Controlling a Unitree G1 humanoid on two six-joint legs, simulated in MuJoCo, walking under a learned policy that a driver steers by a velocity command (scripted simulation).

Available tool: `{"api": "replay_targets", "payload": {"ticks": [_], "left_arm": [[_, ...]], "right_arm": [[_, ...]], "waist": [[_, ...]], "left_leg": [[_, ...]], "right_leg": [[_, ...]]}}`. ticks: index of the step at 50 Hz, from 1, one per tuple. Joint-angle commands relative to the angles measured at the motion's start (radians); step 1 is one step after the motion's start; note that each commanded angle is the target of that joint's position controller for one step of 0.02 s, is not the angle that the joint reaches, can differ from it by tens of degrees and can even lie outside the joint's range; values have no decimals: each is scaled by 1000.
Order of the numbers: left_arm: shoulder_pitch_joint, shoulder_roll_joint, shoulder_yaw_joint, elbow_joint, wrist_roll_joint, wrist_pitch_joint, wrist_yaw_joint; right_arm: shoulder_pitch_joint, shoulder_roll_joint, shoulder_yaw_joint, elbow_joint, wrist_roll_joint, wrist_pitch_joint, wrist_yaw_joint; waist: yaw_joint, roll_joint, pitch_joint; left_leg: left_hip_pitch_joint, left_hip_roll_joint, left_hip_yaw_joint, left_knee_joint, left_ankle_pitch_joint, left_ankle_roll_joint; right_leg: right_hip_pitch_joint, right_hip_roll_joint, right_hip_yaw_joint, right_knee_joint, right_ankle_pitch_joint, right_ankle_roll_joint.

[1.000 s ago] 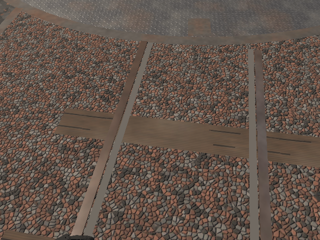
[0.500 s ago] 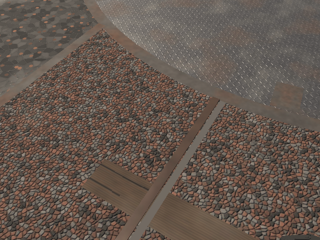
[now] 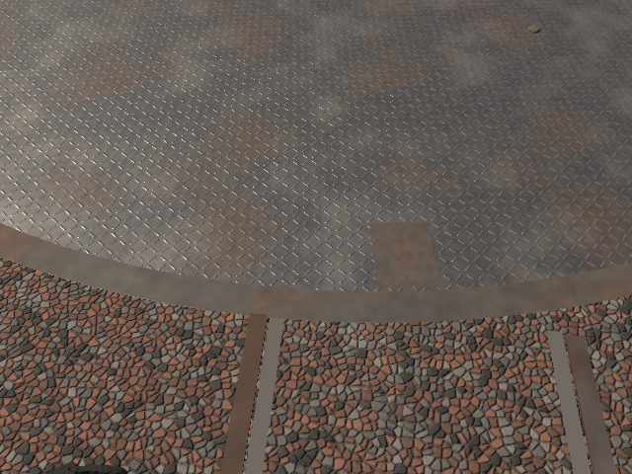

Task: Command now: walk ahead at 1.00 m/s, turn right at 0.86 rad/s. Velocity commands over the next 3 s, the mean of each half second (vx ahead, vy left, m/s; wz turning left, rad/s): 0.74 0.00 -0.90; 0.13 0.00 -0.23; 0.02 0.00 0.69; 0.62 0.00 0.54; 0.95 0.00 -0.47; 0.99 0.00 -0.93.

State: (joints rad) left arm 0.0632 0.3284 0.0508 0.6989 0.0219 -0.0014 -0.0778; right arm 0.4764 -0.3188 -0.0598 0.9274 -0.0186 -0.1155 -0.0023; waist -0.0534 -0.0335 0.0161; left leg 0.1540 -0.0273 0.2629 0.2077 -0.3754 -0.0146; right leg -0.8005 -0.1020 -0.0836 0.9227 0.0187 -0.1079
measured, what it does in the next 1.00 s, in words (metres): walks ahead, turning right: right foot, then left foot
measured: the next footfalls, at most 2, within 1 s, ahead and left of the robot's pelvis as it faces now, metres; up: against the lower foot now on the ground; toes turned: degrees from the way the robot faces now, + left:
right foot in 0.12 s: +0.32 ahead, -0.06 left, +0.00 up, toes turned -11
left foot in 0.50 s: +0.72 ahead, -0.06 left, +0.00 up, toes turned -38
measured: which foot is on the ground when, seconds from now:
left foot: down 0.00-0.12, up 0.14-0.48, down 0.50-0.96, up 0.98-1.00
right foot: up 0.00-0.10, down 0.12-0.50, up 0.52-0.88, down 0.90-1.00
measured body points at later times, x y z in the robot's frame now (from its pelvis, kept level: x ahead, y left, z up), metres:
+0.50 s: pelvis +0.45 -0.04 -0.01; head +0.48 -0.07 +0.44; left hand +0.59 +0.24 -0.12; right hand +0.61 -0.36 -0.04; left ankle +0.69 -0.03 -0.72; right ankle +0.29 -0.05 -0.72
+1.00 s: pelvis +0.55 -0.07 +0.01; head +0.55 -0.09 +0.45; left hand +0.81 +0.05 -0.09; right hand +0.50 -0.35 -0.11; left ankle +0.68 -0.03 -0.72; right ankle +0.49 -0.18 -0.73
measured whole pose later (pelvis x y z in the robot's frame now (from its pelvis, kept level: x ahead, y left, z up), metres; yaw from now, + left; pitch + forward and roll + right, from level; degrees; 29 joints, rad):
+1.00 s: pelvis +0.55 -0.07 +0.01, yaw -34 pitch +0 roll +1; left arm 0.18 0.23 0.02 0.71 0.03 0.03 0.02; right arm 0.21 -0.26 -0.04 0.74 0.00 0.00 0.00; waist -0.04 0.03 0.02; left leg -0.39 -0.05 -0.03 0.55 -0.24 0.01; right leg -0.29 0.00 0.03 0.58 -0.29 -0.01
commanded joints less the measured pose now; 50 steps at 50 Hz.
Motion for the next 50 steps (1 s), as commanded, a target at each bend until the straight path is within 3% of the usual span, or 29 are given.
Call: {"api": "replay_targets", "payload": {"ticks": [1, 3, 5, 6, 7, 8, 9, 10, 13, 16, 17, 18, 20, 23, 25, 26, 27, 28, 29, 30, 32, 34, 37, 40, 43, 45, 46, 47, 50], "left_arm": [[-45, -5, -21, -64, 2, -11, -20], [62, 40, -6, -31, -6, -14, -8], [406, 118, 35, 59, -6, -14, 16], [523, 165, 66, 107, -8, -10, 42], [422, 245, 86, 103, -21, 3, 59], [375, 330, 104, 48, 4, 16, 57], [364, 279, 101, 26, 2, 15, 66], [340, 219, 87, 46, -1, 7, 74], [255, 152, 58, 48, -17, -37, 87], [248, 167, 62, 44, -20, -55, 74], [196, 84, 49, -7, -77, -70, 89], [190, 121, 59, -2, -86, -62, 101], [268, 161, 79, 29, -74, -27, 122], [317, 87, 67, 51, -56, -10, 135], [242, 47, 55, 7, -43, -11, 133], [264, -57, 21, -28, -6, -5, 129], [517, -21, 13, -36, -45, -7, 109], [517, 80, 26, -3, -46, 12, 101], [367, 131, 41, -21, -46, 30, 99], [281, 129, 44, -36, -39, 45, 111], [243, 89, 37, -63, -35, 51, 115], [257, 16, 15, -59, -30, 37, 114], [203, -10, -2, -59, -14, 26, 119], [161, 35, 7, -56, -23, 44, 112], [155, 24, 9, -45, -12, 45, 97], [145, 44, 9, -60, 11, 37, 95], [122, 82, 18, -44, 21, 33, 95], [114, 28, 9, -46, 23, 21, 93], [74, 107, 42, -56, 4, 4, 115]], "right_arm": [[-132, -100, -5, -94, 2, -26, -11], [-111, -173, -23, -105, -1, 4, -26], [-182, -221, -40, -138, -15, 46, -33], [-187, -197, -38, -137, -22, 54, -21], [-180, -29, 5, -179, -37, 42, -2], [-151, -53, 13, -300, -9, 19, -1], [-239, -95, 18, -309, -21, -9, -3], [-268, -102, 20, -303, -18, -19, -3], [-252, -76, 31, -291, -45, 31, -10], [-326, -35, 42, -341, -33, 64, -8], [-479, -23, 29, -393, 10, 14, -19], [-520, 2, 37, -412, 13, -4, -21], [-553, 6, 27, -422, 18, -18, -16], [-497, -42, -8, -416, 30, -14, -10], [-276, -71, -29, -363, 5, -14, -15], [-178, -92, -21, -340, -5, -10, -15], [-172, -116, -17, -331, -33, -9, 1], [-293, -103, -26, -385, -22, 1, 4], [-379, -42, -10, -412, -13, 18, -1], [-409, -16, 9, -404, -10, 40, -3], [-425, -31, 14, -368, -8, 57, 1], [-417, -21, 11, -335, -9, 55, 10], [-392, -47, -3, -300, 2, 63, 10], [-382, -73, -11, -294, 10, 86, 7], [-373, -59, -1, -282, 18, 104, 1], [-305, -27, 12, -255, 10, 99, 2], [-275, -18, 11, -260, 10, 94, 6], [-323, -37, 6, -263, 10, 91, 4], [-322, -85, -26, -275, 27, 106, -2]], "waist": [[89, 48, 118], [155, 110, 20], [327, 131, -151], [352, 57, -188], [215, -216, -88], [160, -249, -306], [182, -39, -239], [136, 76, -91], [5, 168, 52], [0, 133, 37], [42, 150, 26], [52, 129, -3], [105, 51, -77], [93, -66, -110], [-37, -90, -229], [-37, 102, -336], [84, 329, -518], [65, 219, -516], [44, 121, -374], [55, 33, -268], [96, 57, -105], [108, 104, -104], [85, 139, -186], [64, 170, -168], [81, 175, -92], [74, 107, -79], [27, -44, -57], [52, -66, -37], [52, -173, 12]], "left_leg": [[-216, 222, 36, -83, 947, 54], [-96, 248, 37, 126, 1368, 37], [-172, 288, -4, 599, 1430, 61], [-334, 216, -10, 957, 993, 49], [-683, 25, -50, 1365, -76, 14], [-985, -36, -271, 1534, -133, -9], [-1055, 34, -354, 1458, -44, 3], [-1027, 75, -356, 1335, 21, 7], [-803, 137, -341, 1129, -16, -52], [-664, 114, -269, 845, 56, -74], [-660, 51, -320, 705, 116, -82], [-609, 6, -306, 538, 229, -78], [-482, -93, -272, 304, 460, -70], [-365, -90, -323, 221, 632, -46], [-127, 0, -342, 173, 792, 6], [115, 243, -559, 323, 1248, 75], [278, 540, -1038, 327, 1162, 329], [186, 517, -1094, 255, 788, 374], [40, 414, -922, 209, 542, 335], [-126, 335, -816, 164, 393, 280], [-389, 224, -662, 101, 371, 226], [-449, 163, -548, 87, 520, 210], [-412, 188, -519, 103, 641, 242], [-449, 209, -558, 55, 222, 243], [-567, 186, -555, 35, -94, 189], [-638, 140, -503, 88, -180, 95], [-631, 59, -396, 133, -118, 50], [-549, 25, -350, 213, -10, 22], [-610, -19, -271, 506, 28, 15]], "right_leg": [[252, 76, -96, -166, 102, -49], [379, 159, -139, -176, -11, -77], [737, 207, -79, -181, -169, -131], [938, 200, 8, -246, -241, -161], [1006, 35, 298, -258, -110, -213], [1248, -122, 827, -511, -341, -412], [1180, -160, 928, -671, -481, -370], [1005, -136, 862, -700, -446, -320], [602, -36, 571, -653, 261, -271], [454, 82, 394, -615, 628, -211], [418, 126, 426, -606, 458, -179], [420, 163, 401, -582, 385, -140], [463, 202, 416, -535, 260, -41], [544, 203, 452, -380, 138, 24], [559, 232, 381, -50, 106, 94], [378, 297, 300, 271, -671, 125], [224, 308, 383, 563, -794, 140], [201, 221, 387, 661, -655, 168], [172, 186, 317, 646, -585, 183], [182, 166, 260, 604, -524, 189], [259, 142, 223, 449, -481, 179], [344, 129, 172, 230, -492, 173], [450, 100, 151, -12, -446, 171], [516, 92, 149, -146, -365, 146], [636, 111, 114, -355, -268, 89], [718, 28, 199, -457, -254, 28], [620, -25, 262, -483, -405, -13], [514, -30, 272, -552, -536, -16], [483, -144, 347, -612, -406, -59]]}}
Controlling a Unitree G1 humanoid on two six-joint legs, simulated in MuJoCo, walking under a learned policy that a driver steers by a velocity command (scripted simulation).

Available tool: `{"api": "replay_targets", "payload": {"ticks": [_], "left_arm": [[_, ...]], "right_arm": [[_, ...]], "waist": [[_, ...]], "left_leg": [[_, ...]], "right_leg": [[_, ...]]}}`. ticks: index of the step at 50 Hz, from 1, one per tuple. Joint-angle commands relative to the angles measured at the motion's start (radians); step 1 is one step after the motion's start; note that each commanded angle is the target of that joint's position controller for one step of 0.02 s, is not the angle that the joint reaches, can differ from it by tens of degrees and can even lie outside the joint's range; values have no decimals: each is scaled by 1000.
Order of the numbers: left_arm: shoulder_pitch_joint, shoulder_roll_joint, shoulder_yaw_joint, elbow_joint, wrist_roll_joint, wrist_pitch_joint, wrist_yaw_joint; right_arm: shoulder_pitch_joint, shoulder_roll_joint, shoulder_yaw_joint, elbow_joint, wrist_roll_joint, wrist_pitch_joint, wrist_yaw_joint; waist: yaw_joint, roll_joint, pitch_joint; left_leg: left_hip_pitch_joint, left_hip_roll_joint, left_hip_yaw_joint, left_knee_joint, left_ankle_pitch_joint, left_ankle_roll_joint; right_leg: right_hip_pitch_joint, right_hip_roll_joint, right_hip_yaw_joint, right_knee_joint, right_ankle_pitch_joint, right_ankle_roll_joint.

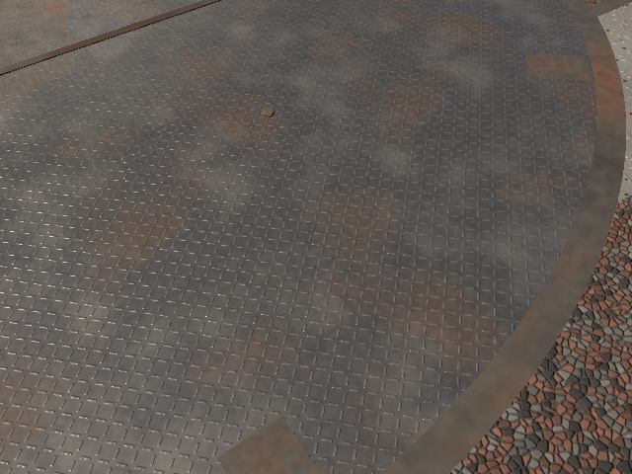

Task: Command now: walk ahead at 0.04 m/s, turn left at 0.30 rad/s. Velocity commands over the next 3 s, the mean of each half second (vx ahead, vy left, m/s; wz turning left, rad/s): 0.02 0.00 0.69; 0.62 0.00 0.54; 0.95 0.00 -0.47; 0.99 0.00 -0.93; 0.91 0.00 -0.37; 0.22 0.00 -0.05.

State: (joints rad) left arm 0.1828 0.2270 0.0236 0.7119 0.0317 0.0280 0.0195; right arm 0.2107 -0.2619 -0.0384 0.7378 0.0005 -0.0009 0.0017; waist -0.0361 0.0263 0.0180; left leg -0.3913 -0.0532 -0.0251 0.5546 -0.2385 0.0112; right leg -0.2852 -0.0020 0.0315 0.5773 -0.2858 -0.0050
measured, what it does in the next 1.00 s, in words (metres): walks ahead, turning left: left foot, then right foot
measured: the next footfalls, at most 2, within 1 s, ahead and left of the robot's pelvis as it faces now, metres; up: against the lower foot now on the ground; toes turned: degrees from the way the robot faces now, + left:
left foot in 0.26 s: +0.04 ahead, +0.15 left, +0.00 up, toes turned +15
right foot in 0.72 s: +0.17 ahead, -0.02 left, +0.00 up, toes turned +42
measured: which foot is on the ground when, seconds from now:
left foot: up 0.00-0.24, down 0.26-0.72, up 0.74-1.00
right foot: down 0.00-0.26, up 0.28-0.70, down 0.72-1.00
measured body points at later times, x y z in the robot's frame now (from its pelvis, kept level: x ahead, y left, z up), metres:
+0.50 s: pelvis +0.01 +0.05 +0.01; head +0.05 +0.09 +0.46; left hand +0.09 +0.38 -0.08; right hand +0.26 -0.16 -0.07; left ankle +0.00 +0.14 -0.73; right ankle +0.10 -0.09 -0.66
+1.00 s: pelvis +0.15 +0.12 +0.01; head +0.18 +0.11 +0.46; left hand -0.07 +0.31 -0.09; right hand +0.46 +0.07 -0.08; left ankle +0.12 +0.29 -0.68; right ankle +0.14 -0.05 -0.73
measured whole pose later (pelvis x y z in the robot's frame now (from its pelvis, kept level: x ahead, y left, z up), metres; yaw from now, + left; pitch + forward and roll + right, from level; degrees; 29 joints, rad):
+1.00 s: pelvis +0.15 +0.12 +0.01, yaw +40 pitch +4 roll +1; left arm 0.50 0.28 0.06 0.84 0.03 -0.08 -0.02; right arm 0.15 -0.32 -0.04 0.60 -0.04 0.00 0.08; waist 0.12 0.05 -0.06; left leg -0.64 -0.01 -0.07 0.86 -0.15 0.00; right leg -0.03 -0.02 0.04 0.28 -0.32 -0.01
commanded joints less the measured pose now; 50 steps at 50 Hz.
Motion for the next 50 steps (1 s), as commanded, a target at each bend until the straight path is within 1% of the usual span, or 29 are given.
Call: {"api": "replay_targets", "payload": {"ticks": [1, 3, 4, 8, 10, 12, 13, 14, 15, 16, 17, 18, 19, 24, 25, 26, 28, 32, 34, 35, 36, 37, 38, 39, 40, 41, 43, 46, 50], "left_arm": [[-42, 202, 70, -75, -4, -30, 28], [-41, 170, 64, -79, -12, -37, 39], [-57, 164, 65, -82, -22, -37, 41], [-81, 191, 87, -87, -28, -16, 40], [-53, 211, 98, -78, -36, -10, 38], [-46, 196, 99, -69, -53, -14, 35], [12, 163, 95, -49, -48, -18, 28], [-6, 103, 76, -106, 0, -24, 22], [-157, 122, 72, -154, 1, -39, 24], [-190, 147, 79, -156, -22, -45, 25], [-182, 145, 79, -144, -27, -46, 31], [-167, 150, 81, -126, -18, -45, 40], [-149, 161, 87, -121, -15, -44, 43], [-141, 112, 72, -96, -29, -49, 22], [-132, 116, 71, -91, -31, -52, 15], [-135, 123, 73, -91, -37, -57, 5], [-158, 146, 80, -102, -49, -77, -13], [-137, 148, 86, -97, -58, -126, -30], [-50, 136, 89, -71, -60, -143, -33], [21, 136, 93, -49, -56, -149, -32], [127, 193, 84, -23, 39, -114, -24], [163, 304, 105, -38, 64, -105, -21], [123, 300, 112, -31, 55, -96, -26], [101, 252, 98, -34, 28, -92, -29], [97, 226, 88, -27, 10, -95, -32], [98, 217, 79, -21, 3, -102, -29], [132, 214, 72, 4, 0, -115, -28], [208, 217, 75, 39, -6, -123, -33], [282, 212, 73, 78, -7, -120, -35]], "right_arm": [[-46, -145, -54, -90, 13, -3, -3], [-21, -132, -62, -97, 21, 15, -3], [-15, -112, -58, -101, 24, 26, -4], [-60, -73, -40, -139, 29, 45, 21], [-48, -97, -49, -152, 32, 46, 36], [23, -111, -65, -135, 29, 48, 34], [67, -160, -87, -127, 20, 44, 20], [97, -339, -129, -155, 6, 36, 0], [154, -324, -119, -170, -35, 13, 13], [127, -294, -110, -171, -37, -8, 17], [70, -264, -105, -173, -12, -15, 6], [18, -233, -96, -184, 14, -7, -8], [-32, -215, -88, -197, 27, 5, -21], [-37, -221, -97, -216, 22, 35, -53], [-31, -220, -98, -217, 28, 37, -56], [-27, -222, -99, -221, 32, 35, -56], [-22, -239, -100, -223, 32, 25, -48], [-30, -202, -81, -227, 31, 10, -32], [-48, -164, -60, -233, 27, 6, -23], [-44, -129, -46, -233, 22, 2, -20], [-97, -149, -56, -244, -46, 10, 8], [-141, -69, -35, -303, -27, 3, 13], [-154, -104, -36, -314, -39, -6, 16], [-149, -139, -43, -288, -42, -13, 23], [-116, -146, -45, -261, -49, -19, 34], [-82, -148, -46, -236, -55, -21, 46], [-77, -140, -42, -223, -55, -16, 64], [-159, -134, -30, -237, -47, -13, 72], [-304, -104, -5, -262, -39, -21, 88]], "waist": [[41, -231, 0], [38, -171, -32], [31, -153, -39], [58, -166, -81], [61, -175, -103], [24, -138, -117], [19, -11, -115], [42, 346, -100], [-61, 287, -221], [-53, 157, -205], [-17, 90, -164], [5, 39, -147], [35, 43, -143], [41, 65, -149], [37, 66, -171], [31, 95, -161], [19, 160, -113], [24, 171, -86], [71, 152, -77], [101, 123, -79], [156, -75, -38], [160, -271, -7], [120, -195, 49], [101, -102, 59], [81, -84, 32], [70, -112, 0], [75, -168, 9], [109, -164, 48], [164, -187, 86]], "left_leg": [[-107, 25, 15, 291, -185, -16], [-211, 64, -9, 517, -278, -38], [-251, 90, -16, 533, -270, -50], [-135, 112, 69, 325, -173, -61], [-66, 86, 115, 213, -131, -45], [75, 38, 146, 31, 13, -2], [191, 53, 41, -85, 210, 46], [384, 337, -439, -120, 698, 216], [422, 435, -626, -181, 693, 382], [436, 399, -550, -182, 604, 356], [407, 342, -476, -164, 543, 296], [375, 303, -424, -159, 501, 248], [316, 268, -387, -167, 462, 220], [259, 193, -392, -175, 320, 187], [240, 177, -411, -206, 85, 185], [202, 170, -448, -249, -169, 189], [146, 177, -530, -299, -384, 202], [73, 164, -540, -258, -380, 192], [-27, 138, -506, -207, -406, 172], [-92, 105, -463, -136, -421, 144], [-302, -30, -317, 96, -429, 93], [-493, -139, -167, 369, -337, 54], [-588, -40, -189, 497, -206, 54], [-575, -15, -203, 528, -117, 45], [-521, -7, -202, 524, -56, 29], [-456, -12, -177, 532, -15, 12], [-403, -15, -146, 531, 47, -5], [-426, 4, -105, 428, 88, -16], [-309, 70, 53, 176, 100, -5]], "right_leg": [[-14, -304, 251, -258, 89, -202], [79, -356, 237, -213, 404, -244], [123, -349, 203, -198, 453, -234], [137, -289, 36, -148, 481, -180], [152, -304, 4, -108, 482, -167], [99, -288, -64, 3, 392, -106], [0, -224, -143, 173, 222, -33], [-374, -59, -195, 523, -295, 91], [-490, 36, 20, 703, -436, 91], [-516, 14, 76, 750, -372, 68], [-526, 1, 86, 721, -280, 53], [-517, -13, 94, 669, -205, 53], [-461, -16, 98, 611, -151, 55], [-355, 63, 94, 348, -26, 83], [-322, 65, 95, 288, -1, 81], [-291, 68, 92, 236, 10, 77], [-256, 77, 90, 157, -16, 67], [-88, 62, 66, 25, -15, 45], [94, 40, 25, -84, 69, 18], [207, 13, 30, -141, 58, -2], [326, -97, 224, -227, -280, -51], [347, -328, 622, -409, -594, -122], [276, -411, 788, -438, -642, -191], [249, -370, 689, -412, -576, -177], [235, -305, 563, -387, -479, -142], [218, -250, 461, -387, -395, -122], [170, -197, 350, -416, -320, -125], [201, -201, 285, -456, -249, -150], [208, -203, 184, -501, -110, -149]]}}
Over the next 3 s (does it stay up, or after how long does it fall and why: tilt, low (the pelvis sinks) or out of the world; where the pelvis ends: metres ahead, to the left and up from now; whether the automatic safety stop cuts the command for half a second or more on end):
stays up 1.57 0.40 0.00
